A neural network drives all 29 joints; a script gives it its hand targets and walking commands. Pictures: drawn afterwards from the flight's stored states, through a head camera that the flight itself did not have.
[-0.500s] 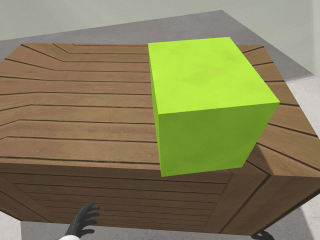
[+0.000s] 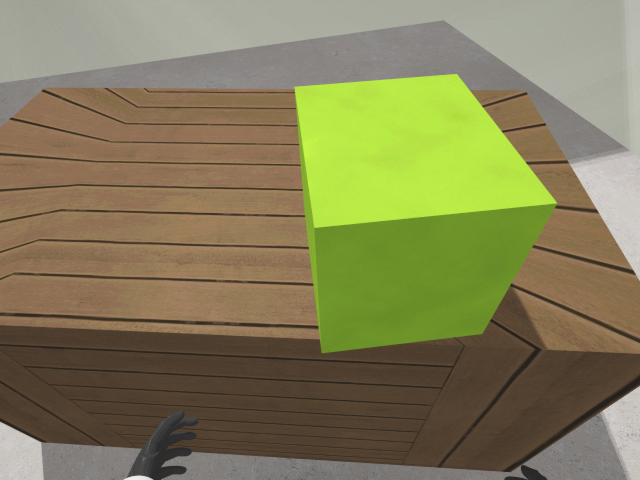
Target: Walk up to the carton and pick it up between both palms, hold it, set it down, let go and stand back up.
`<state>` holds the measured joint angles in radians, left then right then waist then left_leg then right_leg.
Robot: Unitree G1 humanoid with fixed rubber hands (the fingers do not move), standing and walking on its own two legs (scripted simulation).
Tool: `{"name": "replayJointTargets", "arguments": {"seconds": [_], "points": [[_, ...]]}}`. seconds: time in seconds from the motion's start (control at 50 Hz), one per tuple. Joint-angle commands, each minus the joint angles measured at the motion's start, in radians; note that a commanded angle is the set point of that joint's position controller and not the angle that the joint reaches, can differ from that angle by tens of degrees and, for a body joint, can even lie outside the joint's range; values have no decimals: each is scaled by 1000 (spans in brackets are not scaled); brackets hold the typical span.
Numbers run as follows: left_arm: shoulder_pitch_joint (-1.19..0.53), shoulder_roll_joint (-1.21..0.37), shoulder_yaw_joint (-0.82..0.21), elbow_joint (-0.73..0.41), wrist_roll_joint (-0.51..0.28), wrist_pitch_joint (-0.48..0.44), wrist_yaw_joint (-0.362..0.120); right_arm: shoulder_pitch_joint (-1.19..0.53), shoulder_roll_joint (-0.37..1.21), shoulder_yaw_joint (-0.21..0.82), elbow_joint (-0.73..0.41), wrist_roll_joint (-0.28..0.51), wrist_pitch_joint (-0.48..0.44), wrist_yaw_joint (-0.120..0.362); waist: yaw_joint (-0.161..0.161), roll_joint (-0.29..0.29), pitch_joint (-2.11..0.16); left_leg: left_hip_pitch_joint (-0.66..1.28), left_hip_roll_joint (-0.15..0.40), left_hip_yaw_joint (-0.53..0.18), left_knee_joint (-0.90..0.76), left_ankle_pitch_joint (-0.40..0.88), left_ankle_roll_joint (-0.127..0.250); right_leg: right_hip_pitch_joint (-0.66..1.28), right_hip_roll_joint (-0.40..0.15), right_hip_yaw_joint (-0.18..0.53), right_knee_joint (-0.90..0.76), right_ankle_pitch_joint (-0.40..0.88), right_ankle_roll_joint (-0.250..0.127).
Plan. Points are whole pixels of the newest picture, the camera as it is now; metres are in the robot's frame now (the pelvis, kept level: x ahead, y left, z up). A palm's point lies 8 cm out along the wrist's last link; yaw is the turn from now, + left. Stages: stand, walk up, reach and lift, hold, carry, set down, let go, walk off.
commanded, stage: stand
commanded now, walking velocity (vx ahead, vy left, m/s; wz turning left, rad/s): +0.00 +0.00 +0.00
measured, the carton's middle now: (389, 212) +0.45 -0.05 +0.09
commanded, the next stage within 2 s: walk up in 0.64 s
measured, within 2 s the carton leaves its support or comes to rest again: neither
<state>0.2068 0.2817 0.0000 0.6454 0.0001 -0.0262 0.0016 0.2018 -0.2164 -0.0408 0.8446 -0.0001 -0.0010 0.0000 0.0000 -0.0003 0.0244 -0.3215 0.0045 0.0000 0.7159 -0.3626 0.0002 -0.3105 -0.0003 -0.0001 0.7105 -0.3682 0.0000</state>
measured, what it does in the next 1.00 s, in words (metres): stands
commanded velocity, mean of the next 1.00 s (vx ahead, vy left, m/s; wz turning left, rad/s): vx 0.00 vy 0.00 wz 0.00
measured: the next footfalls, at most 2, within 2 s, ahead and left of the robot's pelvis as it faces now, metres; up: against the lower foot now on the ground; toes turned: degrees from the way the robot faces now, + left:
left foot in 1.62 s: +0.06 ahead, +0.06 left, +0.00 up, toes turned -5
right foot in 1.98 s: +0.00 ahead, -0.15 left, +0.00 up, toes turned -5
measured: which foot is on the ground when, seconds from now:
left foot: down 0.00-1.00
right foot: down 0.00-1.00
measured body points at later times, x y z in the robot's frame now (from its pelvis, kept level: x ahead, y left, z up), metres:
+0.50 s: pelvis +0.00 +0.00 +0.00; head -0.01 +0.00 +0.45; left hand +0.14 +0.26 -0.09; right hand +0.10 -0.26 -0.13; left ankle +0.01 +0.12 -0.72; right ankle +0.01 -0.12 -0.72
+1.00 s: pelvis -0.01 -0.01 +0.00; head +0.00 -0.02 +0.45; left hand +0.13 +0.26 -0.10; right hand +0.08 -0.28 -0.13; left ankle +0.01 +0.12 -0.72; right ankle +0.00 -0.13 -0.71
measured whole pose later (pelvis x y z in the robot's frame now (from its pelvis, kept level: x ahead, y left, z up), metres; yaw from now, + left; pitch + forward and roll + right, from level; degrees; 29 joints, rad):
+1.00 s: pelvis -0.01 -0.01 +0.00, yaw +0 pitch -3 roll +0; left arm 0.21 0.31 0.00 0.71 0.00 0.00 0.00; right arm 0.20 -0.25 -0.04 0.91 0.00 -0.03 -0.01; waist 0.00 0.00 0.05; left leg -0.31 0.02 0.00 0.69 -0.34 0.00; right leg -0.32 0.00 0.00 0.76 -0.43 -0.01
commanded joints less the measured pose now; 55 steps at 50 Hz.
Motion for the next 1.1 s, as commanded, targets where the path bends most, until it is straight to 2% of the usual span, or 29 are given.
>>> {"name": "replayJointTargets", "arguments": {"seconds": [0.0, 0.8, 0.82, 0.84, 0.86, 0.88, 0.9, 0.92, 0.96, 1.0, 1.04, 1.06, 1.08], "points": [[-54, 241, 83, 26, 21, -49, 11, -98, -285, -67, -64, -22, -55, -5, -7, 41, -21, 16, 94, -118, -194, 161, 74, 21, -98, 117, -182, 188, -85], [-71, 247, 76, 94, 20, -47, 10, -103, -285, -58, 0, -20, -50, -2, -10, 31, 19, 25, 89, -117, -230, 118, 70, 4, -113, 150, -251, 126, -83], [-56, 305, 96, 44, 55, -16, -7, 6, -391, -79, -1, -33, -63, -26, -27, -33, 40, 38, 141, -167, -224, 164, 93, -33, -68, 143, -145, 241, -94], [-48, 293, 100, 38, 49, -2, -8, 50, -418, -90, 8, -35, -68, -38, -26, 20, 25, 74, 201, -247, -251, 188, 138, -78, -43, 111, -44, 256, -83], [-38, 275, 100, 30, 45, 9, -8, 68, -437, -97, 5, -37, -72, -44, -24, 76, 24, 87, 279, -335, -291, 215, 203, -115, -6, 66, 70, 184, -57], [-28, 265, 104, 27, 46, 19, -8, 63, -453, -107, -5, -38, -77, -50, -22, 113, 41, 90, 353, -393, -310, 271, 265, -152, 8, 29, 155, 26, -39], [-25, 266, 110, 20, 51, 27, -9, 65, -465, -116, -12, -39, -81, -55, -28, 134, 52, 91, 407, -441, -327, 327, 310, -186, -2, 37, 225, -125, -34], [-31, 271, 113, 11, 54, 33, -12, 73, -470, -122, -15, -43, -82, -58, -36, 133, 62, 91, 429, -456, -343, 332, 326, -213, -18, 57, 281, -199, -32], [-25, 276, 118, 2, 56, 38, -24, 63, -473, -127, -28, -49, -82, -61, -26, 127, 76, 65, 411, -417, -343, 282, 299, -208, -36, 71, 271, -211, -36], [1, 276, 124, 9, 54, 37, -32, 23, -463, -121, -46, -48, -78, -61, -5, 131, 71, 31, 365, -351, -296, 282, 260, -154, -36, 51, 194, -172, -43], [53, 259, 128, 35, 52, 31, -34, -36, -445, -108, -54, -43, -67, -57, 38, 143, 51, -27, 278, -227, -203, 311, 183, -16, -25, 7, -27, -23, -56], [97, 244, 123, 70, 45, 18, -26, -62, -397, -89, -57, -41, -61, -47, 57, 140, 6, -70, 201, -131, -139, 261, 122, 118, -13, 0, -177, 31, -73], [121, 279, 129, 85, 53, 5, -18, -75, -358, -80, -62, -32, -52, -40, 63, 49, -6, -123, 116, -54, -6, 215, 57, 171, -76, 140, -279, 96, -111]]}}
